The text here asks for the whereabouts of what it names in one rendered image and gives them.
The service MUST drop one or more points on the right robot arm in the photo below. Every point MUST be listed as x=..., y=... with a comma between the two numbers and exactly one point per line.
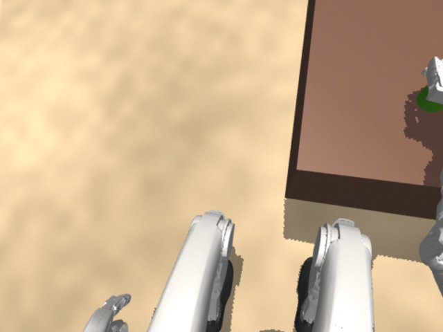
x=431, y=248

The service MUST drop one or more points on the left robot foot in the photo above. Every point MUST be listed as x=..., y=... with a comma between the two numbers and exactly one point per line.
x=215, y=326

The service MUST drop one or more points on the right robot hand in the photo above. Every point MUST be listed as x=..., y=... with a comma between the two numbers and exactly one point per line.
x=434, y=73

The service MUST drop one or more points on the can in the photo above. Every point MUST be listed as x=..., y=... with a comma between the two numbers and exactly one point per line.
x=425, y=104

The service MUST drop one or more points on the left robot hand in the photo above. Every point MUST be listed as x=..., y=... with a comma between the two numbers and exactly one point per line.
x=101, y=320

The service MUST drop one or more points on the right robot foot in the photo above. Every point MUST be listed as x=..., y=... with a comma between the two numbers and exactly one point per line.
x=302, y=325

